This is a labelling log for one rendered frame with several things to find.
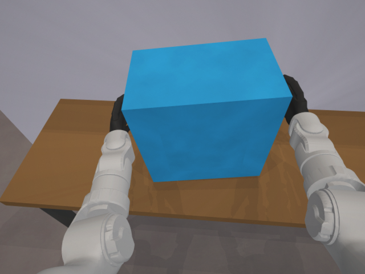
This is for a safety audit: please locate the left robot upper arm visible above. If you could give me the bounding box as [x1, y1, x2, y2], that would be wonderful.
[37, 212, 135, 274]

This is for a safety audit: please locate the right robot forearm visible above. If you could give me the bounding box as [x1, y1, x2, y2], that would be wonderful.
[288, 112, 365, 199]

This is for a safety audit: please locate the table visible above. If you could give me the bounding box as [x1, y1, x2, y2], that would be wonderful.
[0, 99, 365, 228]

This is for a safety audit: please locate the right robot hand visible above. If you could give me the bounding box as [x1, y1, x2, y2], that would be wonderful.
[283, 75, 309, 124]

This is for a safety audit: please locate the left robot hand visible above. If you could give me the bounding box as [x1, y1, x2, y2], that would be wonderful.
[109, 94, 130, 132]

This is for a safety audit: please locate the right robot upper arm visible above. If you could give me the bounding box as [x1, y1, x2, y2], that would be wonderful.
[305, 188, 365, 274]

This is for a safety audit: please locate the carton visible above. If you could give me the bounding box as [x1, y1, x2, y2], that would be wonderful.
[121, 38, 293, 182]

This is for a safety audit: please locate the left robot forearm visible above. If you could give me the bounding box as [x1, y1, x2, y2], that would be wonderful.
[62, 130, 135, 262]

